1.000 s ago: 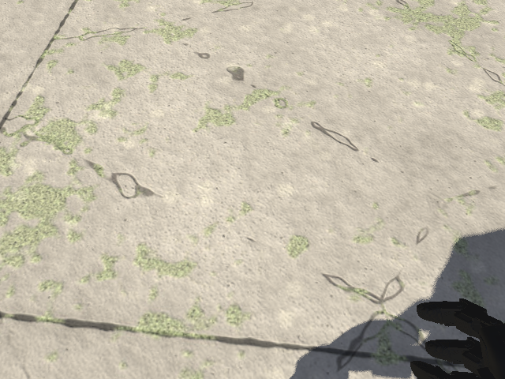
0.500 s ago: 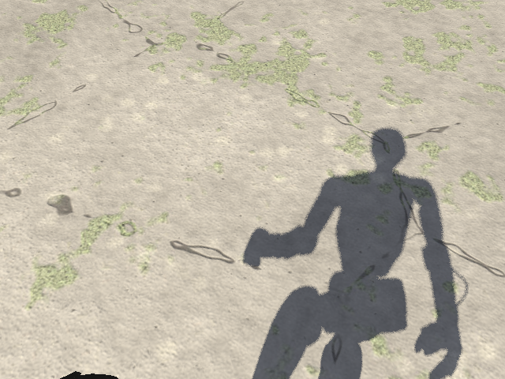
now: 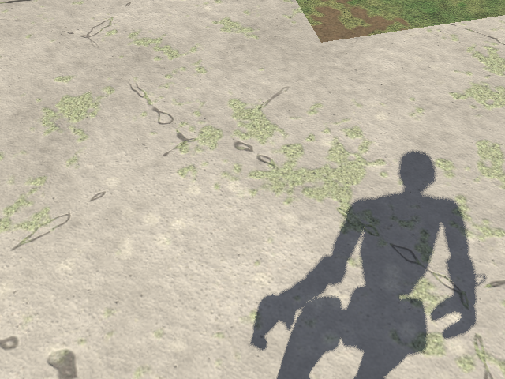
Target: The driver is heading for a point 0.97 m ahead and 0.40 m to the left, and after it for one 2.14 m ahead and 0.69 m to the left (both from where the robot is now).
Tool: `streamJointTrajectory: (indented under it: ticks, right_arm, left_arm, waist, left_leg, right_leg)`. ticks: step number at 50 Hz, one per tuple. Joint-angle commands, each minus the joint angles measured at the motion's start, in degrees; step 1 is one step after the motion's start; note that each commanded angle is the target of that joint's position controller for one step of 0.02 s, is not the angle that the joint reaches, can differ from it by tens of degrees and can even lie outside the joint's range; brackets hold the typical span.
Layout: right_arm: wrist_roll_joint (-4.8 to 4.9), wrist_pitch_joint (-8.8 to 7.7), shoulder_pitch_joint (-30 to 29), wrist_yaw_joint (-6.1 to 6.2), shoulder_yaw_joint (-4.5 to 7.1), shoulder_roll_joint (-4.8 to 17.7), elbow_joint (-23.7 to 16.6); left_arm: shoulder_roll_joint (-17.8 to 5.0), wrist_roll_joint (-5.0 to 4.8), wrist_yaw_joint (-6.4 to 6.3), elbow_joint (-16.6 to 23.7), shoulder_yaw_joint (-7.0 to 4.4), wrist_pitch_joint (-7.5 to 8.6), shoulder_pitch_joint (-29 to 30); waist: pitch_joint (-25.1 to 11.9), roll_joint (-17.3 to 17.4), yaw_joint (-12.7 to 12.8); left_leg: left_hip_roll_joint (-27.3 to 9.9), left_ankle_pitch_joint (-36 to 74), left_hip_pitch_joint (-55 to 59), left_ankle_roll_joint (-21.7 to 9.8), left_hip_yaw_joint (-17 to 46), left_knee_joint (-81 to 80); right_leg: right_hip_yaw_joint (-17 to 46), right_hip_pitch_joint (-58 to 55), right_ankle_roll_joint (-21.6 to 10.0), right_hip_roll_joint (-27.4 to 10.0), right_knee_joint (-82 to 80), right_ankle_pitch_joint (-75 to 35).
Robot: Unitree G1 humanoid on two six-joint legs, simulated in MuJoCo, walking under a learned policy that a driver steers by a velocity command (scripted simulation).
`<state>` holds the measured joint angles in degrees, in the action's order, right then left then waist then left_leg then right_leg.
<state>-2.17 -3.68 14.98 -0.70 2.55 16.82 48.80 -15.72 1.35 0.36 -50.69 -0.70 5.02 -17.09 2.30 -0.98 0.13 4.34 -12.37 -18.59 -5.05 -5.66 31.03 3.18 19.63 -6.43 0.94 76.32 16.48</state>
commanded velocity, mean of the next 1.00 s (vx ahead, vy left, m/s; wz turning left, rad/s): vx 1.00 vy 0.00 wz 0.76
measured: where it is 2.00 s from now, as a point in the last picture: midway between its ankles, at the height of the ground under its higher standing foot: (150, 168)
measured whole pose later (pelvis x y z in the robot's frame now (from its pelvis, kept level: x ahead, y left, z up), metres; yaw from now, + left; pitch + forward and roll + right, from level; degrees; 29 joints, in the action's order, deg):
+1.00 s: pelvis +0.90 +0.18 +0.01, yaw +47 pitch +1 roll +1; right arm -0.5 -2.6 26.3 -0.5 4.1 17.7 48.3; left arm -13.8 3.0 0.7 -34.8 0.7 3.2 -1.5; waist 2.1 0.1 -4.4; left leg 12.7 -16.9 -3.8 -10.5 6.9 21.7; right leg 5.6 41.0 4.4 -9.1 51.1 8.7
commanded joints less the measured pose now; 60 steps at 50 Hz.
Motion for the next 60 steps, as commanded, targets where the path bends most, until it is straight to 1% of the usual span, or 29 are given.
streamJointTrajectory:
  ticks: [1,5,10,12,14,15,16,17,18,19,23,26,30,34,36,37,38,39,40,42,45,50,53,55,56,57,58,59,60]
  right_arm:
    - [0.8,-1.7,6.27,0.09,0.42,2.47,1.25]
    - [1.94,-3.03,8.0,-0.04,1.3,4.86,2.02]
    - [3.03,-3.57,10.95,-0.29,2.98,9.47,2.08]
    - [2.46,-2.92,12.45,0.11,3.29,10.98,2.47]
    - [1.3,-2.04,10.31,0.42,3.9,13.09,1.93]
    - [0.85,-2.16,10.06,0.4,2.63,7.38,0.19]
    - [4.41,-2.11,17.71,0.36,0.42,-2.5,-3.1]
    - [3.6,-1.46,12.32,0.77,1.04,3.14,-3.48]
    - [2.81,-0.89,6.7,0.63,1.58,4.94,-3.74]
    - [2.31,-0.45,4.56,0.08,1.59,4.8,-3.5]
    - [0.59,3.09,-0.34,-2.06,0.88,0.02,-6.57]
    - [0.54,3.88,-6.84,-3.33,0.03,-0.55,-10.1]
    - [0.64,3.6,-15.56,-4.69,-0.89,1.24,-13.79]
    - [0.74,3.23,-8.17,-3.98,-0.06,4.6,-11.37]
    - [0.97,2.86,13.38,-2.42,2.8,9.64,-4.79]
    - [2.84,3.54,15.96,-0.93,5.0,12.12,-3.37]
    - [1.77,3.97,8.56,-0.44,5.29,17.45,-4.84]
    - [0.57,4.77,8.95,-0.13,6.11,19.98,-7.76]
    - [0.43,4.56,8.15,0.62,5.72,16.22,-7.42]
    - [0.98,2.92,4.9,1.14,4.47,12.03,-5.82]
    - [1.67,0.29,2.68,1.07,3.2,9.29,-6.4]
    - [2.01,-0.84,5.4,0.03,3.95,9.81,-5.83]
    - [3.1,-1.25,12.75,0.13,3.17,7.64,-2.19]
    - [2.03,-1.59,13.24,0.94,3.24,9.36,-1.23]
    - [3.31,-0.49,12.35,1.7,2.73,7.06,-1.3]
    - [2.24,0.26,7.16,1.83,2.87,9.67,-2.41]
    - [0.0,0.53,3.96,1.94,2.05,6.86,-4.68]
    - [1.17,0.16,19.48,0.88,0.16,-0.71,-2.98]
    - [1.88,0.04,20.54,0.29,-0.06,4.13,-1.77]
  left_arm:
    - [-2.68,1.5,1.29,5.65,-0.03,-0.91,0.98]
    - [-2.16,1.92,2.55,12.85,1.34,-0.63,15.59]
    - [-3.92,0.24,2.72,14.05,1.14,-0.2,21.34]
    - [-6.73,0.69,1.51,13.39,-0.12,0.05,17.84]
    - [-10.66,0.81,-0.32,8.39,-2.3,0.45,-0.84]
    - [-15.35,2.37,-1.72,7.35,-3.88,0.52,-11.94]
    - [-19.63,4.33,-1.52,7.78,-4.85,0.41,-10.29]
    - [-15.39,2.67,-1.25,8.26,-4.76,-0.12,-5.7]
    - [-10.15,2.12,-1.13,8.36,-3.67,0.11,-0.87]
    - [-7.21,2.13,-0.81,7.68,-3.11,0.31,0.84]
    - [-2.06,-0.02,-0.38,2.72,-1.82,1.83,-2.26]
    - [-1.74,-0.33,-0.09,1.71,-1.82,2.71,-1.05]
    - [-5.48,-0.02,-0.66,1.07,-2.51,3.17,-1.9]
    - [-12.26,0.02,-2.27,1.79,-3.92,1.0,-4.82]
    - [-13.93,0.79,-2.42,4.21,-4.66,-1.27,-0.44]
    - [-12.7,0.25,-1.73,4.67,-4.98,-1.49,1.61]
    - [-3.67,1.99,-0.64,8.44,-2.43,-0.6,-3.92]
    - [-6.04,0.6,-0.71,14.23,-2.21,0.98,-0.93]
    - [-8.15,0.81,-0.67,14.44,-2.1,2.28,3.66]
    - [-7.19,1.7,-0.89,14.01,-1.61,1.75,5.51]
    - [-5.76,2.96,-0.59,13.9,-1.1,-1.83,4.44]
    - [-1.92,0.76,0.88,19.08,0.69,-1.7,17.48]
    - [-1.23,1.18,0.82,18.32,0.83,-0.32,18.42]
    - [-4.09,1.67,0.0,16.79,-0.4,0.18,14.6]
    - [-9.28,-2.59,-0.23,17.64,-3.58,2.26,13.14]
    - [-10.66,-3.08,-0.29,14.54,-4.04,3.02,3.31]
    - [-11.9,-2.1,-0.21,10.61,-3.77,2.95,-8.39]
    - [-13.83,0.04,1.16,8.52,-3.77,3.13,-9.24]
    - [-11.34,-0.78,1.76,10.03,-4.28,2.63,-7.51]
  waist:
    - [1.33,2.36,1.73]
    - [7.98,1.84,1.1]
    - [4.23,2.22,-1.43]
    - [-1.0,3.52,0.1]
    - [-11.56,3.97,9.48]
    - [-19.58,-1.44,12.95]
    - [-27.82,-19.08,5.74]
    - [-22.92,-13.89,5.78]
    - [-12.39,-7.56,5.15]
    - [-7.84,-2.68,4.18]
    - [-1.2,-4.68,0.19]
    - [1.64,-3.69,-1.21]
    - [6.45,-0.36,-1.56]
    - [-0.12,-4.3,-7.24]
    - [-10.45,-3.78,-16.77]
    - [-11.32,5.09,-17.53]
    - [-8.35,15.54,-5.12]
    - [-20.51,11.93,-7.18]
    - [-10.91,2.12,-6.79]
    - [-0.13,-4.22,-0.77]
    - [1.89,-4.74,3.04]
    - [3.42,-0.02,-1.85]
    - [0.79,1.18,-6.36]
    - [-1.93,4.11,-4.74]
    - [-5.58,4.5,-0.35]
    - [-10.77,5.87,5.91]
    - [-18.42,1.05,9.37]
    - [-27.13,-19.31,0.29]
    - [-31.26,-12.6,2.71]
  left_leg:
    - [-15.38,-8.54,6.82,-8.67,24.48,-21.83]
    - [-10.96,0.81,-0.75,-9.83,17.6,-28.9]
    - [-11.5,21.27,6.12,-6.68,16.11,-29.05]
    - [-11.78,37.29,15.16,-4.76,16.04,-18.22]
    - [-8.67,38.21,9.83,-2.9,14.88,7.89]
    - [-5.59,21.64,-0.28,-2.67,12.79,28.19]
    - [0.33,-16.2,-17.46,-1.5,10.81,47.34]
    - [-2.96,-11.2,-23.7,-2.76,11.18,51.46]
    - [-6.05,-5.16,-26.16,-2.68,10.22,49.25]
    - [-8.11,-2.5,-24.36,-2.23,10.01,46.47]
    - [-11.76,-1.16,-23.68,-0.68,8.64,43.09]
    - [-10.76,7.39,-24.45,-0.43,4.87,37.02]
    - [-8.77,15.39,-18.98,-2.81,-1.86,17.9]
    - [-0.77,9.6,-4.59,-6.67,-6.93,12.23]
    - [1.99,3.57,19.04,-9.83,-2.54,10.31]
    - [0.22,0.6,30.59,-11.61,4.56,3.6]
    - [-10.6,15.2,35.66,-16.22,25.14,6.38]
    - [-18.01,-6.65,44.63,-26.04,48.61,-8.8]
    - [-19.63,-16.99,36.08,-22.67,52.58,-18.43]
    - [-14.84,-6.57,17.93,-18.16,43.0,-18.71]
    - [-8.56,0.8,1.09,-16.7,32.14,-19.87]
    - [-2.22,16.87,-2.62,-11.21,23.38,-19.96]
    - [-4.63,35.72,9.33,-6.95,20.39,-16.49]
    - [-6.28,47.4,18.8,-3.96,20.13,-10.59]
    - [-8.43,49.57,22.79,-2.29,20.91,-0.86]
    - [-7.26,51.63,23.7,-0.07,17.21,9.62]
    - [-3.75,31.28,12.53,2.14,14.55,28.8]
    - [6.01,-23.62,-10.18,6.95,14.28,52.06]
    - [2.98,-20.26,-14.51,6.65,16.92,56.18]
  right_leg:
    - [2.34,15.73,1.33,-6.52,-3.39,0.48]
    - [-2.24,17.22,5.63,-8.91,-25.74,-12.28]
    - [-5.11,1.6,5.67,-4.06,-43.77,-26.89]
    - [-4.75,-2.98,4.69,-1.47,-46.04,-18.41]
    - [-4.23,-23.47,3.97,-1.73,-44.99,-8.37]
    - [8.37,-36.14,3.49,-14.53,-44.16,10.86]
    - [39.56,-46.33,-1.47,-30.66,-56.78,28.15]
    - [44.21,-40.71,-1.75,-27.76,-63.16,33.45]
    - [31.44,-32.34,-0.71,-24.75,-61.94,24.78]
    - [22.02,-25.76,-0.13,-22.2,-61.49,11.78]
    - [2.22,-16.37,2.74,-17.64,-64.39,-8.74]
    - [-9.6,-13.13,4.11,-13.7,-67.81,-18.59]
    - [-18.41,-13.39,4.98,-12.48,-71.3,-31.33]
    - [-20.66,-22.73,6.48,-15.17,-52.97,-76.7]
    - [-17.87,-15.63,4.41,-16.52,-24.46,-73.53]
    - [-17.63,-3.07,5.72,-6.85,-0.13,-33.2]
    - [-12.79,18.25,7.95,-0.38,19.51,13.07]
    - [-0.51,28.9,8.46,1.17,23.87,11.55]
    - [1.78,33.23,8.03,-2.75,17.23,7.96]
    - [1.8,26.32,8.5,-6.52,5.39,4.94]
    - [0.86,15.9,11.29,-9.48,-7.05,6.52]
    - [-3.87,7.23,10.21,-6.37,-35.57,-20.06]
    - [-6.73,3.67,6.03,-2.85,-45.19,-30.58]
    - [-7.12,1.26,3.56,0.45,-48.27,-26.21]
    - [-5.02,-1.99,3.18,1.57,-50.62,-26.12]
    - [-5.68,-9.13,2.56,0.34,-53.19,-33.25]
    - [1.43,-26.59,0.76,-6.76,-45.92,-50.37]
    - [29.76,-48.42,-13.33,-22.78,-44.73,-62.54]
    - [38.86,-49.08,-14.19,-22.28,-50.28,-50.31]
